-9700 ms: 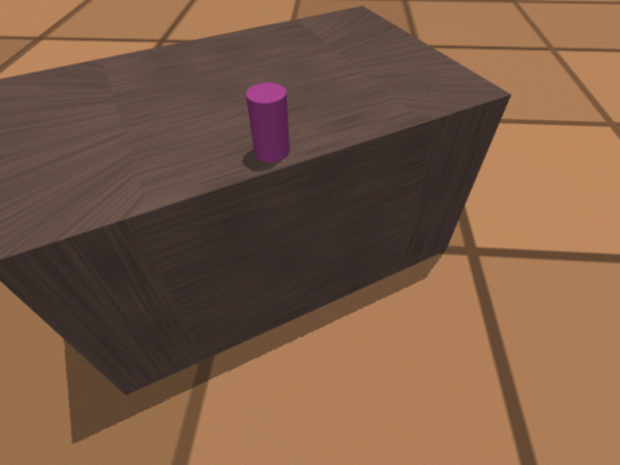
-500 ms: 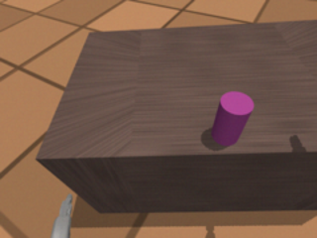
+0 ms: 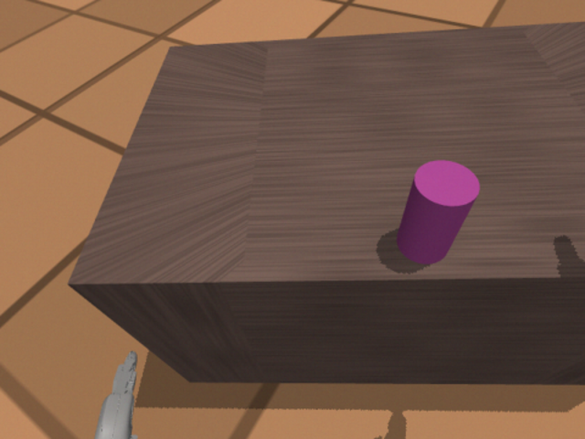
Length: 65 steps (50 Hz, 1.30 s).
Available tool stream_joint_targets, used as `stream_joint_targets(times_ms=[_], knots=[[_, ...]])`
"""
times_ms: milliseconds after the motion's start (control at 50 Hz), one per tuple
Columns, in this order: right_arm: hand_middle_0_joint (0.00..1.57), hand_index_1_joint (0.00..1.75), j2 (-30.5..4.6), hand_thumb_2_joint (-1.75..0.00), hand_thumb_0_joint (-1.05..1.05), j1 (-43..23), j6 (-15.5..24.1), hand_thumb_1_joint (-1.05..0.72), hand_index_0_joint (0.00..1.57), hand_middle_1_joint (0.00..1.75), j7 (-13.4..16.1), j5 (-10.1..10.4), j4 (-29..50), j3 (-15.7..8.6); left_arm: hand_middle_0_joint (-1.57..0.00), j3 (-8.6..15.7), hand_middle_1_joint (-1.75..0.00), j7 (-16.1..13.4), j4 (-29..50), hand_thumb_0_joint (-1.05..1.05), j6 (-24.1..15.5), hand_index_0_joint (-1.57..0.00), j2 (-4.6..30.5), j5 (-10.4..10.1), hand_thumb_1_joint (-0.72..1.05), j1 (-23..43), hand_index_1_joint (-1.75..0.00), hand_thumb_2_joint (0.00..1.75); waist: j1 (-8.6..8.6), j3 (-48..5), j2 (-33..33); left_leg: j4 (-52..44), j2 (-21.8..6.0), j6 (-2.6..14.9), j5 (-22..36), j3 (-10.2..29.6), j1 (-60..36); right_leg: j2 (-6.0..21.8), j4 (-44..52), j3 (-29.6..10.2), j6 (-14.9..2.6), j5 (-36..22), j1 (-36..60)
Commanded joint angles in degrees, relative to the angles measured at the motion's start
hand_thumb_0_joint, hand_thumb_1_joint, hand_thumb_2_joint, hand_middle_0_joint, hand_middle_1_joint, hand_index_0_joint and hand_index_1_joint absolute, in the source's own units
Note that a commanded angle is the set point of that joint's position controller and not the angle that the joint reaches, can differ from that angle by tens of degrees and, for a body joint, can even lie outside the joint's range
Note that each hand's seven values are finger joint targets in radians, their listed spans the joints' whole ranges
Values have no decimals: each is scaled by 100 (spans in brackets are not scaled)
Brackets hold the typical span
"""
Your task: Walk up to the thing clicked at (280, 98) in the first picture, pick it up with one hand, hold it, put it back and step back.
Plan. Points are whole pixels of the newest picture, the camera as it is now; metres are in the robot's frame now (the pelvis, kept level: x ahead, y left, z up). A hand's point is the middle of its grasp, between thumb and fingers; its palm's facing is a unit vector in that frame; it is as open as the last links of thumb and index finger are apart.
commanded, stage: go down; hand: right
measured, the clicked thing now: (432, 215) +0.43 -0.18 +0.02
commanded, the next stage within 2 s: approach in 0.94 s
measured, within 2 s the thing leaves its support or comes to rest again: neither
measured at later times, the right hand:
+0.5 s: hand out of the picture +0.37 -0.37 +0.13, palm faces +0.15 +0.99 +0.02, open 17.5 cm
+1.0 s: hand out of the picture +0.36 -0.38 +0.13, palm faces +0.15 +0.99 +0.01, open 17.6 cm
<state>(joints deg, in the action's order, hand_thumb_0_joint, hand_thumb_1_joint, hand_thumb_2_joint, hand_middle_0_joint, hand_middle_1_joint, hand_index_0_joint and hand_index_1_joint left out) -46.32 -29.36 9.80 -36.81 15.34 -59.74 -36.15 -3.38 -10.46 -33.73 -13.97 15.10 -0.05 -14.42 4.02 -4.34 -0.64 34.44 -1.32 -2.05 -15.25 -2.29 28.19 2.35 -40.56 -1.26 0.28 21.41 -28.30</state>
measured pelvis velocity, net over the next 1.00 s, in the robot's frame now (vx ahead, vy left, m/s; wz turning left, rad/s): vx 0.01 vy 0.00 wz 0.00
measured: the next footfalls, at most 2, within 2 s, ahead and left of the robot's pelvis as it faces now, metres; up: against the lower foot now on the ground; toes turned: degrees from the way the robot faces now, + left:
none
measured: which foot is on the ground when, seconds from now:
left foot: down 0.00-1.00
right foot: down 0.00-1.00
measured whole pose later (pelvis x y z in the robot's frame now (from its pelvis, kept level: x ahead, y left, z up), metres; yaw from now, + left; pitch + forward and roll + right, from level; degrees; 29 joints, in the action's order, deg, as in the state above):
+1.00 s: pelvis +0.01 +0.00 -0.01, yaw +0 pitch +10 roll +3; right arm -46.8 -29.9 8.6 -37.3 14.8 -59.1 -36.3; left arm -3.9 -10.4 -30.4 -14.3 15.1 0.3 -15.9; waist 4.1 -5.6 -0.3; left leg 37.7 -1.3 -2.1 -17.4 -2.6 30.5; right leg 2.4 -43.9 -1.7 0.3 23.4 -30.8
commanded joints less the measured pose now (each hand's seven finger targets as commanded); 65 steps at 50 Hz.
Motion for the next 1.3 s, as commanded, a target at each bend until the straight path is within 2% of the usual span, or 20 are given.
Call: stream_joint_targets(times_ms=[0,60,120,240,300,340,440,660,760,780,820,880,920,980,1060,1080,1140,1160,1240,1280], knots=[[4,6,-2335,-7,0,-1907,355,58,4,6,-15,140,1133,-308,-5,276,-5,-77,822,0,-346,-5,846,-46,-56,316,-5,6,-63,-1665,979,-154,154,288,1182,3,-752,-127,525,-72,-18,-1791,672],[4,5,-2580,-7,0,-1779,348,57,5,5,-15,106,1073,-435,-5,315,-6,-97,881,0,-358,-5,944,-29,-55,211,-6,6,-98,-1779,1108,-115,157,302,1229,-8,-808,-122,502,-70,12,-1917,724],[4,5,-2296,-6,0,-1930,344,57,5,5,-68,144,1076,-267,-5,263,-6,-71,971,0,-373,-5,895,-23,-55,293,-6,6,-11,-1853,1149,-42,213,307,1285,-54,-568,-51,386,-139,62,-2485,907],[4,5,-2391,-7,0,-2132,319,56,5,5,-47,121,1230,-280,-5,351,-6,-90,728,0,-368,-5,958,-5,-56,111,-6,6,18,-1974,1238,29,223,311,1407,-58,-446,-32,269,-150,86,-2871,1035],[4,5,-2350,-7,0,-2070,272,55,5,5,-26,66,1131,-271,-5,365,-6,-75,877,0,-353,-5,985,0,-55,155,-6,6,15,-1927,1110,1,203,315,1376,-30,-532,-62,281,-109,53,-2578,926],[4,6,-2613,-7,0,-2192,298,57,5,6,-1,60,1236,-415,-5,389,-5,-74,1006,0,-336,-5,1033,-7,-56,150,-6,6,-11,-1919,1104,-3,188,310,1349,-39,-678,-84,324,-108,39,-2386,760],[4,6,-2409,-6,0,-1920,197,58,5,6,20,33,969,-335,-5,272,-5,-47,1157,0,-306,-5,880,-25,-54,-47,-5,5,-52,-1607,932,-61,189,318,1084,-27,-675,-101,447,-69,-3,-1814,507],[4,6,-2591,-6,0,-1942,322,59,5,6,-61,127,1339,-473,-5,330,-6,-64,1159,0,-378,-5,974,-20,-55,119,-5,6,-58,-1972,1303,83,184,320,1186,-27,-590,-91,295,-103,33,-2092,769],[4,6,-2383,-7,0,-1880,295,60,4,6,-90,145,1279,-386,-5,229,-6,-113,1156,0,-354,-5,896,-28,-55,91,-5,6,-32,-1947,1097,113,165,298,1454,-9,-695,-122,225,-72,-6,-2347,733],[4,6,-2568,-6,0,-2148,322,59,5,6,-75,137,1744,-445,-5,382,-6,-135,1118,0,-350,-5,1028,-22,-54,-46,-5,5,-48,-2205,1341,120,177,304,1423,-1,-674,-106,241,-91,16,-2453,944],[5,5,-2367,-6,0,-1776,231,57,5,5,-60,121,1278,-352,-5,242,-6,-101,964,0,-321,-5,881,-11,-54,-98,-5,5,-65,-1658,1199,72,187,302,1208,-52,-570,-110,298,-91,14,-2197,660],[4,6,-2192,-7,0,-1902,204,56,5,6,-59,106,1225,-246,-5,268,-6,-87,1000,0,-346,-5,826,-12,-54,-94,-5,5,41,-1707,1096,93,187,293,1362,-35,-546,-108,251,-71,13,-2286,681],[4,6,-2417,-7,0,-1853,218,59,5,6,-63,117,1336,-374,-5,464,-5,-98,1119,0,-353,-5,1060,-9,-55,-159,-5,5,57,-1821,1080,124,189,287,1416,-44,-557,-100,210,-94,17,-2442,754],[4,6,-2261,-7,0,-1622,205,59,5,6,-94,141,1195,-353,-5,415,-5,-73,1068,0,-340,-5,974,-18,-55,-154,-5,5,-49,-1694,1078,132,198,302,1324,-64,-540,-88,247,-104,31,-2411,675],[4,5,-2481,-5,0,-1682,264,58,5,5,-90,164,1512,-534,-5,305,-5,-49,1235,0,-333,-5,880,-25,-55,-26,-5,4,-142,-1968,1194,159,173,306,1446,-25,-765,-114,211,-84,36,-2474,721],[4,5,-2381,-5,0,-1631,239,58,5,5,-76,153,1453,-498,-5,433,-5,-72,1244,0,-333,-5,1004,-24,-55,3,-5,4,-126,-2019,1152,180,194,311,1456,-34,-682,-93,206,-100,43,-2614,826],[4,5,-1826,-4,0,-1556,232,59,5,5,-100,182,1116,-181,-5,268,-5,-40,866,0,-338,-5,788,12,-54,20,-5,4,-39,-1483,1075,182,220,317,1067,-42,-286,-58,213,-112,44,-2278,531],[4,5,-1712,-4,0,-1613,270,60,5,5,-97,191,1118,-77,-5,443,-5,-56,916,0,-373,-5,953,17,-54,166,-5,4,46,-1451,1038,209,234,314,908,-61,-149,-21,225,-142,39,-2096,489],[3,5,-1425,-5,0,-1959,476,61,4,5,-19,183,1287,148,-6,287,-6,-32,1197,0,-422,-6,892,41,-53,147,-5,3,135,-1871,814,307,188,263,1060,8,-295,-87,65,-94,-27,-1789,461],[3,5,-1048,-6,0,-1778,534,61,4,5,59,186,1026,329,-6,383,-6,-25,922,0,-396,-6,896,49,-53,-160,-5,3,215,-1563,688,361,166,249,962,37,-104,-128,40,-73,-56,-1499,210]])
